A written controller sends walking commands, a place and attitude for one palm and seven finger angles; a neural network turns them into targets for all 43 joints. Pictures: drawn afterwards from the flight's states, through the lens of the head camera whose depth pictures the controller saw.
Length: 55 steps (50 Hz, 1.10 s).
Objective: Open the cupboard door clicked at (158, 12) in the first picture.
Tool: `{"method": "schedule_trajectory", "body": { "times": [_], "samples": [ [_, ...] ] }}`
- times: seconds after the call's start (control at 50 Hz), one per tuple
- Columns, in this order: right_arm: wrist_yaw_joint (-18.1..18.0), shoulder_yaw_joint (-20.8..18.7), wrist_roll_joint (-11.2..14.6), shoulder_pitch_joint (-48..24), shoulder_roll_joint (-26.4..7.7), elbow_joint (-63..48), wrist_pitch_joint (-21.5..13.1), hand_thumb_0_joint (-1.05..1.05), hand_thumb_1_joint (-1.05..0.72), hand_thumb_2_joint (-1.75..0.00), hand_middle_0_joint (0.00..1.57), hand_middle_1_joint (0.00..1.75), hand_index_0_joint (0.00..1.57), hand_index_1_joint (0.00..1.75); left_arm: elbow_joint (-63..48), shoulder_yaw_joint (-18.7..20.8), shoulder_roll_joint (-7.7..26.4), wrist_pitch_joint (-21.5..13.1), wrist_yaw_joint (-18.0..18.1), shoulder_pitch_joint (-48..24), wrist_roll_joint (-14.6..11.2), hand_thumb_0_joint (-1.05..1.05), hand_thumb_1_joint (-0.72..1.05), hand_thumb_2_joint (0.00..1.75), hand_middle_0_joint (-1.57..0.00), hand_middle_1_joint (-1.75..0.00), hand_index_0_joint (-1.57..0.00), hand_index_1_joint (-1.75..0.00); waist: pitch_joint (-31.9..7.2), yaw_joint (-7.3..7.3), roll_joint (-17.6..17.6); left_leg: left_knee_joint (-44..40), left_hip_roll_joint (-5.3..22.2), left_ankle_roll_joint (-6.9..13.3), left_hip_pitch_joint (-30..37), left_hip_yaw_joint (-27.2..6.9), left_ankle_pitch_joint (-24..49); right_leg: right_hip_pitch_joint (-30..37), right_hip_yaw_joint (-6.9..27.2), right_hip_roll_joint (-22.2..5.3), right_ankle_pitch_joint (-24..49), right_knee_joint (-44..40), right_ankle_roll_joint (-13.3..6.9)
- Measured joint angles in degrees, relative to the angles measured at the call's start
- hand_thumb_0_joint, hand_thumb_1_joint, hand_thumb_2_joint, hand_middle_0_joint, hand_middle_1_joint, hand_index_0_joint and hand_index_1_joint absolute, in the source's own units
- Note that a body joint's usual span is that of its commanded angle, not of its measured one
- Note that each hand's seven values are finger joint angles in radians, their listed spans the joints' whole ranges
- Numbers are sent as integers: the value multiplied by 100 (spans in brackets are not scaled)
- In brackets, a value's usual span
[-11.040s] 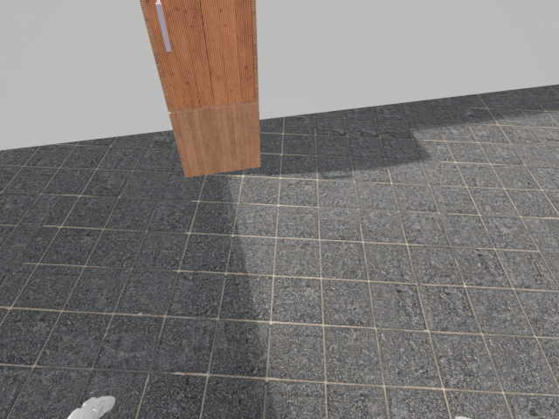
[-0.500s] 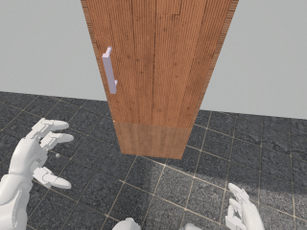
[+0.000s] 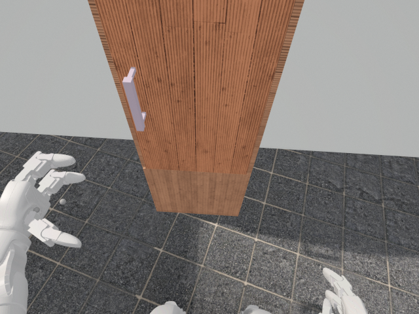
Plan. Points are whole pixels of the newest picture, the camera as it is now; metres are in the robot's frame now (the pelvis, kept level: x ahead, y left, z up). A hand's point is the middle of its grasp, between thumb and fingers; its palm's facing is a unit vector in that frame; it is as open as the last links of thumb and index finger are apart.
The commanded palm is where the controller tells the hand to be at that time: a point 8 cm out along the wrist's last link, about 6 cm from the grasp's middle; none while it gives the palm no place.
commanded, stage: raise the hand with hooked fingers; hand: left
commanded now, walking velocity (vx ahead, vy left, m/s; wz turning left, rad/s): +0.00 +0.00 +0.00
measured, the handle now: (136, 101) +0.57 +0.21 +0.04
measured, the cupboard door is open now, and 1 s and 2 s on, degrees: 0 0 0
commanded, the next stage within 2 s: move the hooked fingers beside the handle in 0.20 s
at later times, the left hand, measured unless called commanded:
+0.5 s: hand (70, 191) +0.31 +0.27 +0.06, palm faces -0.02 -1.00 -0.03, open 14.0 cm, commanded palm +0.29 +0.32 +0.06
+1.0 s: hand (87, 160) +0.38 +0.26 +0.06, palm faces -0.03 -1.00 -0.03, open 14.0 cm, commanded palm +0.36 +0.32 +0.06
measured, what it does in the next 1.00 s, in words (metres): stands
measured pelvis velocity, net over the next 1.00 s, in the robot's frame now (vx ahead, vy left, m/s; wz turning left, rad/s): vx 0.00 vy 0.01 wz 0.00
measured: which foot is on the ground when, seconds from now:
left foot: down 0.00-1.00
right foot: down 0.00-1.00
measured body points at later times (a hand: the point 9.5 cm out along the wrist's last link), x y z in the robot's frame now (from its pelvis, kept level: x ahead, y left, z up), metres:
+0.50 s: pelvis +0.00 +0.00 +0.00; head +0.06 +0.01 +0.44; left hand +0.31 +0.32 +0.06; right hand +0.16 -0.24 -0.09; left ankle +0.01 +0.10 -0.70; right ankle +0.02 -0.11 -0.70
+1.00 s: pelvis +0.00 +0.01 -0.01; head +0.08 +0.02 +0.43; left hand +0.38 +0.32 +0.06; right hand +0.10 -0.26 -0.11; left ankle +0.01 +0.10 -0.70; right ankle +0.02 -0.11 -0.70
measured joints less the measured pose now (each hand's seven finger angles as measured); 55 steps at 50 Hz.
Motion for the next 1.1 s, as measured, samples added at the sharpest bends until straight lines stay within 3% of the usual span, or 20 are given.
{"method": "schedule_trajectory", "body": {
  "times": [0.16, 0.32, 0.44, 0.56, 0.74, 0.92, 1.1],
  "samples": [
    [-32, 49, 24, -90, 54, -12, 11, 1, -90, -90, 20, 30, 20, 30, 91, -102, 34, 69, -66, -23, 91, -1, -50, 30, -30, -120, -30, -120, 20, 24, 55, 3, -5, -1, -17, -37, 15, 7, -34, -2, 14, -19, -5],
    [-51, 107, 14, -140, 100, -6, -25, 1, -90, -90, 20, 30, 20, 30, 193, -9, 23, 28, -93, -125, -20, -1, -50, 30, -30, -120, -30, -120, 1, 65, 42, 22, -13, 0, -24, -44, -5, 4, -36, -8, -10, 1, 2],
    [-96, 110, 13, -169, 55, 44, -33, 1, -90, -90, 20, 31, 20, 30, 498, -125, 77, 78, -116, -529, 119, -1, -50, 30, -30, -120, -30, -120, 20, 81, 45, 99, -41, 12, -137, -96, -19, -71, -85, -38, -31, 53, 13],
    [-105, 89, -5, -179, 49, 109, -7, 1, -90, -90, 20, 31, 20, 30, 693, -286, 47, 64, -29, -1059, 260, -1, -50, 30, -30, -120, -30, -120, 32, 16, 30, 136, -55, 27, -271, -72, -15, -219, -59, -56, -23, 102, 26],
    [3, 71, -20, 58, 72, 17, 255, 1, -90, -90, 20, 30, 20, 30, 1140, -22, 237, 132, 164, -1317, 376, -1, -50, 30, -30, -120, -30, -120, -74, -156, 0, 82, -13, 35, -296, 55, -36, -323, 71, -11, -12, 91, 39],
    [-11, 40, -6, 186, 12, 186, 442, 1, -90, -90, 20, 30, 20, 30, 1732, -56, 328, -120, 120, -1881, 450, -1, -50, 30, -30, -120, -30, -120, -55, -155, 5, 182, -20, 42, -478, -3, -42, -463, 18, -21, -19, 153, 37],
    [13, 49, -49, 154, 28, 206, 606, 1, -90, -90, 20, 30, 20, 30, 2478, 48, 534, -223, 154, -2665, 709, -1, -50, 30, -30, -120, -30, -120, -87, -329, -38, 300, 20, 42, -721, 27, -57, -722, 52, 11, -6, 255, 28]
  ]
}}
